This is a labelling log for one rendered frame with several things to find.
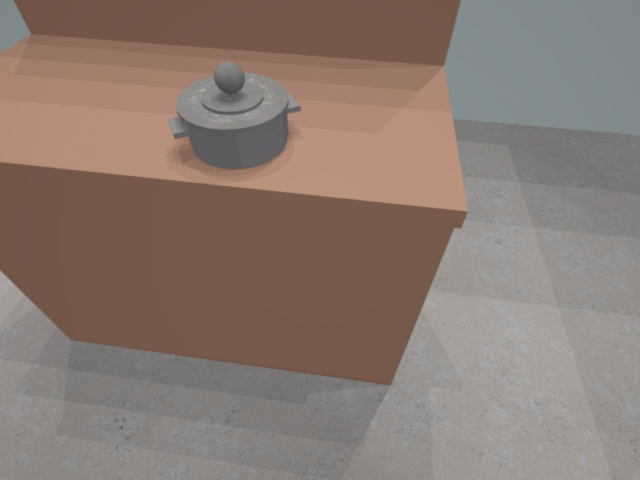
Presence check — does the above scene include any knob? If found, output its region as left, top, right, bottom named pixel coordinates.
left=214, top=61, right=245, bottom=94

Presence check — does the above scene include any table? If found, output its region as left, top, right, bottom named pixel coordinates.
left=0, top=0, right=468, bottom=385

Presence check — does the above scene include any lid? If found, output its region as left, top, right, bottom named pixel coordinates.
left=175, top=73, right=289, bottom=134

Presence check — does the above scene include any pot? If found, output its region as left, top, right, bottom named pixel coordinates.
left=168, top=93, right=301, bottom=169

